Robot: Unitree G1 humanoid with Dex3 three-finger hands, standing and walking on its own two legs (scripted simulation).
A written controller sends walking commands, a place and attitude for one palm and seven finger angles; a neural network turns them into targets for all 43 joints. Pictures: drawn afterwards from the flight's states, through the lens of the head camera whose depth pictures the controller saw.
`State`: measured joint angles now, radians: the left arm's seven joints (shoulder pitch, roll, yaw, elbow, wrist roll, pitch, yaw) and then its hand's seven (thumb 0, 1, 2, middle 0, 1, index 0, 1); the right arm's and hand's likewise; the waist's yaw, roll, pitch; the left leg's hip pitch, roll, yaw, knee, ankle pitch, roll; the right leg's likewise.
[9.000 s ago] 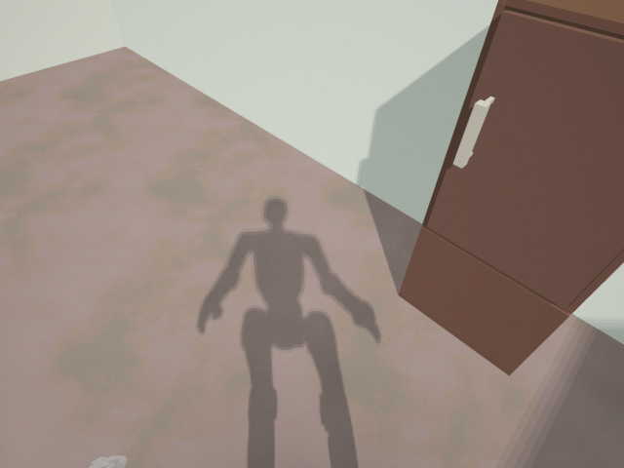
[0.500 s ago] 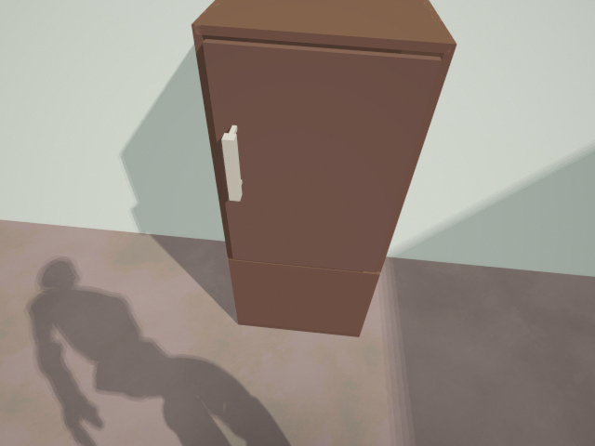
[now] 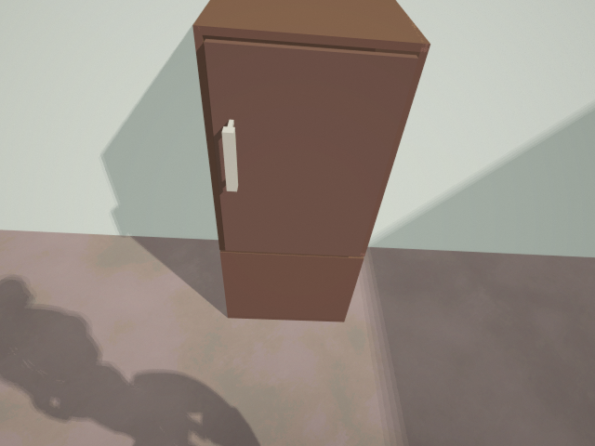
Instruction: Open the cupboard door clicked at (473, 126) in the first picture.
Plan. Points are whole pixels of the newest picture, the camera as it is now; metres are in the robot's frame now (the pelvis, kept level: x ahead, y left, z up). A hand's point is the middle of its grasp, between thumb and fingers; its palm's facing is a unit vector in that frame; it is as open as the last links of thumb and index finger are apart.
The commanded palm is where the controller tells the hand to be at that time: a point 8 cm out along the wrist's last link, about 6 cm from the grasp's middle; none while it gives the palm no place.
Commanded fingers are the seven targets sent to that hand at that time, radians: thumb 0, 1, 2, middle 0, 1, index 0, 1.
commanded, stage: come to a stop and stand still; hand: left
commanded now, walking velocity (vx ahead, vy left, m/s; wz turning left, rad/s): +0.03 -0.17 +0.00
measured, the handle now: (231, 155) +0.71 +0.17 +0.01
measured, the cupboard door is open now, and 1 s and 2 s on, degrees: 0 0 0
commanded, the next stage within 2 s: look again from close up in 0.66 s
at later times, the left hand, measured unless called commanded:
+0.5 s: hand out of the picture +0.09 +0.11 -0.17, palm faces +0.00 -0.98 -0.20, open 7.1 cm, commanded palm none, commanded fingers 0.00 0.90 0.90 -0.20 -0.30 -0.20 -0.30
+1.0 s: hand out of the picture +0.00 +0.15 -0.18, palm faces +0.02 -0.98 -0.19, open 7.3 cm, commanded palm none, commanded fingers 0.00 0.90 0.90 -0.20 -0.30 -0.20 -0.30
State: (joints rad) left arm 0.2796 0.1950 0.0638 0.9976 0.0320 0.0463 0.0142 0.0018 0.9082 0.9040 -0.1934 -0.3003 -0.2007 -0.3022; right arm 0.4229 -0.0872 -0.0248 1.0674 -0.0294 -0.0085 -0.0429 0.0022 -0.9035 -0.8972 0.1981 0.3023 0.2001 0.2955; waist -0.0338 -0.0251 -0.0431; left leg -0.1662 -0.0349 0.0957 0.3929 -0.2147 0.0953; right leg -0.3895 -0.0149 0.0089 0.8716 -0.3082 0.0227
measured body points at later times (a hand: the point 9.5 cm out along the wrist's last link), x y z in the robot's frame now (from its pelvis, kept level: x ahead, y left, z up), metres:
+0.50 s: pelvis +0.01 -0.06 +0.00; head +0.01 -0.06 +0.45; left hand +0.09 +0.16 -0.15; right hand -0.06 -0.27 -0.17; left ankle +0.00 +0.06 -0.74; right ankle -0.01 -0.18 -0.74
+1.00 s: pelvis -0.01 -0.03 -0.01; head +0.01 -0.02 +0.44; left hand +0.00 +0.20 -0.17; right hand +0.06 -0.26 -0.15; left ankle +0.00 +0.06 -0.74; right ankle -0.01 -0.18 -0.74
